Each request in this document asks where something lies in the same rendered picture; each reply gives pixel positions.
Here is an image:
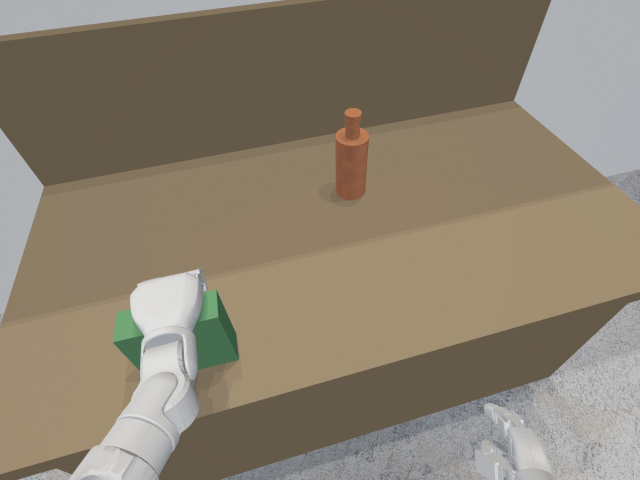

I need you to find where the table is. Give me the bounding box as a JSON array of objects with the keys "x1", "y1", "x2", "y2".
[{"x1": 0, "y1": 0, "x2": 640, "y2": 480}]

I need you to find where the robot left hand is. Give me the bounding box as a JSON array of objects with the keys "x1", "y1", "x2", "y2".
[{"x1": 130, "y1": 268, "x2": 208, "y2": 360}]

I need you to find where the robot right hand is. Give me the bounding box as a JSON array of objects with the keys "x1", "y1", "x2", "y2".
[{"x1": 475, "y1": 403, "x2": 552, "y2": 480}]

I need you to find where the sponge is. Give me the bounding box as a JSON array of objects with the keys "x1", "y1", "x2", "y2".
[{"x1": 113, "y1": 289, "x2": 239, "y2": 371}]

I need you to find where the left robot forearm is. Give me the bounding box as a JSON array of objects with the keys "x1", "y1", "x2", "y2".
[{"x1": 68, "y1": 326, "x2": 199, "y2": 480}]

